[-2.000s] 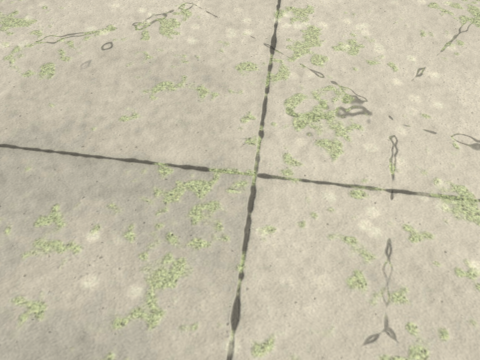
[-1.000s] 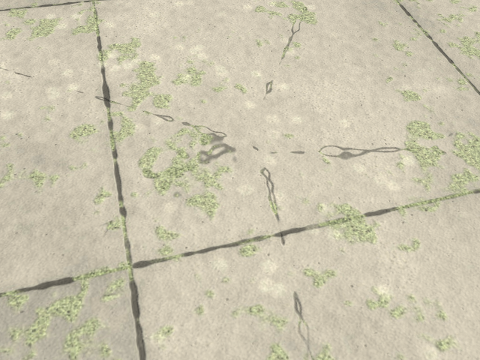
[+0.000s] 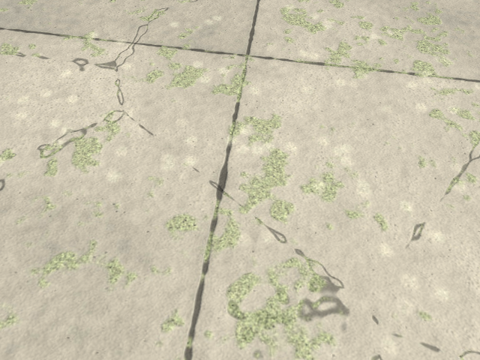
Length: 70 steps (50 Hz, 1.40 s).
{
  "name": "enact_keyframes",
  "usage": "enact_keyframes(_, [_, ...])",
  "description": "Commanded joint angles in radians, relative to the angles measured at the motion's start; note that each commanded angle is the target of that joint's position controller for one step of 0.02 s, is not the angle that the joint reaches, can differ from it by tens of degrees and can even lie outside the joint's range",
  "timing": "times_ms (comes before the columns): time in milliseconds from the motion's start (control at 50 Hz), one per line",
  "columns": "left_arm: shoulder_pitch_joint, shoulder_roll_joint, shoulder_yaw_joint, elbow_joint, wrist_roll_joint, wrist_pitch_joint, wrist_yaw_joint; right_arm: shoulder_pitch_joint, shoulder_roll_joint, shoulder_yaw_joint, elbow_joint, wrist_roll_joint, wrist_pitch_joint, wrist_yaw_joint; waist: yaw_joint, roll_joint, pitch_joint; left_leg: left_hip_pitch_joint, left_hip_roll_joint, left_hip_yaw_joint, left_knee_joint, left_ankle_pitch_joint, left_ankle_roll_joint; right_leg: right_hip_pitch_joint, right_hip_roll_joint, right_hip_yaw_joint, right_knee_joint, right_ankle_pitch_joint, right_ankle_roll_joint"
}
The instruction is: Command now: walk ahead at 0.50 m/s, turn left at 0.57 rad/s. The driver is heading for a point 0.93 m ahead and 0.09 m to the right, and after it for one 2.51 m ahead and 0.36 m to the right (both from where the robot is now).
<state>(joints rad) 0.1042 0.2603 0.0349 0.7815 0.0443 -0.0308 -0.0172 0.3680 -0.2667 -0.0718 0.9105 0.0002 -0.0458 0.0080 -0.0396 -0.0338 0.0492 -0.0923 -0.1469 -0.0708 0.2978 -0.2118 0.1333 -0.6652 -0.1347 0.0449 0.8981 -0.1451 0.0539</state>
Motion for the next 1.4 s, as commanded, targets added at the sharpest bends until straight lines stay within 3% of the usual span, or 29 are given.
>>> enact_keyframes(20, [-0.095,0.062,0.007,-0.088,-0.006,-0.007,-0.005,0.061,-0.151,-0.033,-0.049,-0.002,-0.010,-0.005,-0.024,0.098,-0.007,0.008,0.230,-0.201,-0.070,0.384,0.103,-0.008,0.053,-0.051,-0.116,0.106,0.006])
enact_keyframes(120, [-0.178,0.069,-0.003,-0.127,-0.013,-0.027,-0.013,0.109,-0.146,-0.025,-0.038,-0.015,-0.015,-0.020,-0.052,0.111,-0.001,0.120,0.280,-0.220,-0.027,0.485,0.075,0.058,0.089,-0.060,-0.301,0.137,-0.046])
enact_keyframes(160, [-0.087,0.097,0.007,-0.105,-0.013,-0.035,-0.008,0.067,-0.167,-0.026,-0.044,-0.018,-0.021,-0.026,0.001,0.119,-0.013,0.115,0.298,-0.218,0.023,0.599,0.041,0.205,0.116,-0.059,-0.363,0.073,-0.086])
enact_keyframes(200, [0.147,0.140,0.029,-0.032,-0.013,-0.050,0.011,0.039,-0.180,-0.027,-0.042,-0.021,-0.028,-0.020,0.113,0.079,-0.123,0.091,0.238,-0.157,0.294,0.752,0.007,0.486,0.154,-0.079,-0.442,0.034,-0.130])
enact_keyframes(220, [0.298,0.196,0.043,-0.014,0.005,-0.059,0.026,0.050,-0.131,-0.012,-0.062,-0.017,-0.033,-0.014,0.167,0.006,-0.241,-0.046,0.186,-0.118,0.551,0.517,-0.009,0.712,-0.014,0.096,-0.453,-0.082,-0.174])
enact_keyframes(240, [0.359,0.309,0.074,0.002,0.018,-0.052,0.026,0.203,-0.042,0.003,-0.070,0.022,-0.031,-0.008,0.109,-0.255,-0.366,-0.359,0.002,-0.018,0.896,-0.148,-0.057,0.963,-0.279,0.587,-0.540,-0.158,-0.320])
enact_keyframes(260, [0.292,0.232,0.063,0.003,-0.013,-0.036,0.015,0.180,-0.116,-0.003,-0.048,-0.012,-0.028,-0.015,0.086,-0.153,-0.300,-0.477,0.037,-0.063,0.995,-0.277,-0.045,0.885,-0.277,0.732,-0.627,-0.254,-0.329])
enact_keyframes(280, [0.194,0.155,0.046,-0.019,-0.022,-0.035,0.011,0.089,-0.124,-0.006,-0.059,-0.019,-0.025,-0.011,0.068,-0.042,-0.142,-0.502,0.088,-0.067,0.999,-0.189,-0.046,0.739,-0.237,0.560,-0.635,-0.254,-0.312])
enact_keyframes(300, [0.153,0.107,0.034,-0.016,-0.018,-0.040,0.007,0.019,-0.111,0.001,-0.074,-0.023,-0.026,-0.005,0.065,0.021,-0.082,-0.490,0.121,-0.059,0.951,-0.131,-0.048,0.645,-0.186,0.431,-0.650,-0.149,-0.290])
enact_keyframes(320, [0.152,0.090,0.028,-0.003,-0.016,-0.046,0.009,-0.009,-0.101,0.002,-0.083,-0.026,-0.021,0.001,0.051,-0.004,-0.049,-0.474,0.147,-0.047,0.902,-0.114,-0.050,0.592,-0.140,0.332,-0.666,-0.042,-0.265])
enact_keyframes(440, [0.243,0.100,0.028,0.078,-0.036,-0.077,0.004,-0.085,-0.058,0.021,-0.105,-0.045,0.012,0.026,0.025,-0.051,-0.026,-0.505,0.203,0.031,0.743,-0.028,-0.097,0.552,-0.078,0.137,-0.750,0.178,-0.267])
enact_keyframes(620, [0.361,0.118,0.031,0.152,-0.033,-0.065,0.006,-0.383,-0.033,0.052,-0.191,-0.028,-0.001,0.029,0.095,-0.048,0.020,-0.445,0.197,0.133,0.319,0.156,-0.105,0.623,-0.061,0.025,-0.738,0.316,-0.234])
enact_keyframes(680, [0.354,0.132,0.034,0.167,-0.028,-0.056,0.014,-0.368,-0.053,0.044,-0.193,-0.031,-0.008,0.020,0.070,-0.049,0.018,-0.382,0.174,0.136,0.258,0.072,-0.065,0.686,-0.096,0.029,-0.661,0.441,-0.220])
enact_keyframes(720, [0.334,0.133,0.033,0.174,-0.032,-0.048,0.017,-0.176,-0.076,0.026,-0.126,-0.042,-0.022,0.008,-0.020,-0.014,-0.075,-0.131,0.122,0.156,0.154,0.066,-0.024,0.670,-0.053,-0.023,-0.424,0.622,-0.189])
enact_keyframes(740, [0.334,0.103,0.022,0.159,-0.038,-0.049,0.016,-0.006,-0.130,0.006,-0.079,-0.061,-0.034,-0.004,-0.080,0.042,-0.180,0.123,0.222,0.042,0.141,0.031,0.017,0.518,-0.006,-0.047,-0.198,0.468,-0.168])
enact_keyframes(760, [0.403,-0.003,-0.005,0.116,-0.066,-0.050,0.010,0.110,-0.242,-0.024,-0.073,-0.080,-0.034,-0.015,-0.082,0.251,-0.325,0.426,0.533,-0.383,0.083,-0.090,0.119,0.182,0.134,-0.126,0.172,-0.044,-0.119])
enact_keyframes(780, [0.396,0.084,0.020,0.134,-0.044,-0.042,0.020,0.088,-0.223,-0.025,-0.068,-0.039,-0.019,-0.011,-0.074,0.216,-0.323,0.366,0.591,-0.576,-0.031,-0.135,0.150,0.060,0.182,-0.032,0.313,-0.376,-0.131])
enact_keyframes(820, [0.291,0.084,0.028,0.122,-0.038,-0.037,0.011,-0.089,-0.099,0.007,-0.090,-0.023,-0.022,-0.004,-0.004,0.106,-0.077,0.097,0.493,-0.294,-0.093,-0.133,0.087,0.046,0.079,0.017,0.290,-0.221,-0.143])
enact_keyframes(860, [0.297,0.057,0.028,0.136,-0.021,-0.015,0.000,-0.127,-0.047,0.022,-0.077,-0.020,-0.039,-0.009,0.044,0.130,-0.009,-0.039,0.411,-0.119,-0.151,-0.011,0.019,0.120,0.044,0.010,0.218,-0.156,-0.129])
enact_keyframes(960, [0.208,0.026,0.031,0.110,-0.018,0.017,-0.023,-0.058,-0.068,0.012,-0.035,-0.014,-0.072,-0.015,0.060,0.097,0.007,-0.022,0.386,0.064,-0.188,0.202,0.010,0.033,0.033,-0.008,0.193,-0.009,-0.101])
enact_keyframes(1160, [-0.100,-0.003,0.005,-0.017,-0.011,0.012,-0.046,0.080,-0.078,0.013,0.041,-0.019,-0.057,-0.035,-0.004,0.093,0.064,0.152,0.396,0.269,-0.122,0.517,-0.015,0.019,0.078,-0.161,-0.228,0.125,-0.137])
enact_keyframes(1220, [-0.055,0.019,0.014,-0.017,-0.008,0.013,-0.039,0.067,-0.111,0.005,0.046,-0.024,-0.042,-0.046,0.034,0.125,0.016,0.227,0.413,0.316,0.036,0.904,-0.028,0.130,0.152,-0.213,-0.264,-0.013,-0.197])
enact_keyframes(1260, [0.091,0.053,0.035,0.020,-0.007,0.008,-0.030,0.051,-0.142,-0.004,0.041,-0.027,-0.023,-0.047,0.099,0.139,-0.075,0.222,0.420,0.328,0.294,1.035,-0.025,0.301,0.219,-0.223,-0.298,-0.113,-0.250])
enact_keyframes(1280, [0.233,0.086,0.055,0.064,0.001,-0.001,-0.020,0.037,-0.148,-0.006,0.030,-0.023,-0.016,-0.043,0.167,0.102,-0.151,0.123,0.405,0.340,0.519,0.896,-0.043,0.502,0.234,-0.189,-0.389,-0.085,-0.285])
enact_keyframes(1300, [0.350,0.183,0.087,0.087,0.010,-0.003,-0.004,0.039,-0.108,0.003,-0.005,-0.022,-0.020,-0.037,0.205,-0.010,-0.245,-0.110,0.361,0.340,0.833,0.460,-0.073,0.741,0.032,0.081,-0.426,-0.173,-0.347])
enact_keyframes(1320, [0.288,0.277,0.109,0.060,-0.010,0.009,0.000,0.035,-0.038,0.011,-0.085,-0.006,-0.031,-0.014,0.126,-0.229,-0.300,-0.551,0.103,0.225,1.184,-0.340,-0.135,0.978,-0.217,0.676,-0.571,-0.120,-0.523])
enact_keyframes(1340, [0.294,0.249,0.104,0.062,-0.034,0.021,0.004,-0.094,-0.105,0.003,-0.107,-0.021,-0.044,-0.010,0.165,-0.023,-0.237,-0.669,0.164,0.042,1.186,-0.259,-0.123,0.940,-0.198,0.615,-0.622,-0.072,-0.495])
enact_keyframes(1380, [0.200,0.152,0.079,0.068,-0.036,0.014,0.015,-0.102,-0.087,0.009,-0.108,-0.007,-0.064,-0.009,0.077,0.082,-0.048,-0.616,0.245,0.039,1.007,-0.117,-0.119,0.688,-0.130,0.387,-0.650,0.129,-0.409])
enact_keyframes(1400, [0.166,0.128,0.071,0.065,-0.041,0.006,0.019,-0.099,-0.083,0.008,-0.107,-0.025,-0.050,-0.011,0.042,0.089,-0.025,-0.553,0.263,0.034,0.939,-0.111,-0.131,0.605,-0.077,0.310,-0.657,0.214,-0.378])
